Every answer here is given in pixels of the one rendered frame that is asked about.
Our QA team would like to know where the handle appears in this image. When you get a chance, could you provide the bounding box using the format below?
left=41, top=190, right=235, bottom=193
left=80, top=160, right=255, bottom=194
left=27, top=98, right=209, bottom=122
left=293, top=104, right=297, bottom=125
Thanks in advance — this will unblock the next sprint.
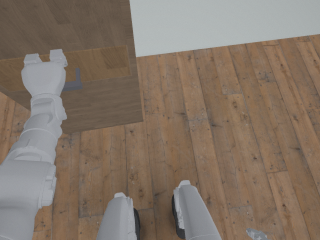
left=61, top=67, right=83, bottom=92

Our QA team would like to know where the robot right hand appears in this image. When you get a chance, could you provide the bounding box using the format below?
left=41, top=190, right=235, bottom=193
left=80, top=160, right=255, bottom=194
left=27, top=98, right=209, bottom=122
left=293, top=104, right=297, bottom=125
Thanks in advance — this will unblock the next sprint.
left=246, top=228, right=271, bottom=240

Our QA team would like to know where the drawer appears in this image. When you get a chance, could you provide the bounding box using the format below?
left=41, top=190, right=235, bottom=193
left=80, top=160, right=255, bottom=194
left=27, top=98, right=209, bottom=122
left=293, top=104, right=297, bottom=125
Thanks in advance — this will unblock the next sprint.
left=0, top=45, right=131, bottom=92

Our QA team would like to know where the robot left upper arm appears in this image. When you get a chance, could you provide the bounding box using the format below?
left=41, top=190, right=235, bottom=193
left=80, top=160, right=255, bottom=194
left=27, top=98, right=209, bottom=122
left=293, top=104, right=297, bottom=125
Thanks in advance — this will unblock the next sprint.
left=0, top=159, right=57, bottom=240

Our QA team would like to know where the right robot shin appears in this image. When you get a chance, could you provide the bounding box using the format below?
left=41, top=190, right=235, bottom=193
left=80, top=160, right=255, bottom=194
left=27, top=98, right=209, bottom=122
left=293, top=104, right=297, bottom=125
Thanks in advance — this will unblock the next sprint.
left=177, top=180, right=197, bottom=229

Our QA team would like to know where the robot left hand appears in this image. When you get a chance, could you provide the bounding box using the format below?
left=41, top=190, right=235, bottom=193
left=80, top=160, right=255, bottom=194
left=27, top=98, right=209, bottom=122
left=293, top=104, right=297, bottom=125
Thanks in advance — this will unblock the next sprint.
left=21, top=49, right=68, bottom=120

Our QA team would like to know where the cabinet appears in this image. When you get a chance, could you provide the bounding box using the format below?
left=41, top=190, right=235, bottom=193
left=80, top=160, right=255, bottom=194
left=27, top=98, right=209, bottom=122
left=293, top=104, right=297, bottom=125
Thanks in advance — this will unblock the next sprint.
left=0, top=0, right=143, bottom=134

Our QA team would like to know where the robot left thigh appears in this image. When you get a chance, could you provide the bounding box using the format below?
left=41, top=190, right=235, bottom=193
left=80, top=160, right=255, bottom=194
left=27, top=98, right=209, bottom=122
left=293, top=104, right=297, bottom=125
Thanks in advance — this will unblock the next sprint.
left=96, top=196, right=134, bottom=240

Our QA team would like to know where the left robot forearm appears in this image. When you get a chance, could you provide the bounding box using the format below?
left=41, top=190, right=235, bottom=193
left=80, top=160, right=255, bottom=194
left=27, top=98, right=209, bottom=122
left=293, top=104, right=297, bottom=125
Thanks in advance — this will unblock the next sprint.
left=0, top=93, right=64, bottom=170

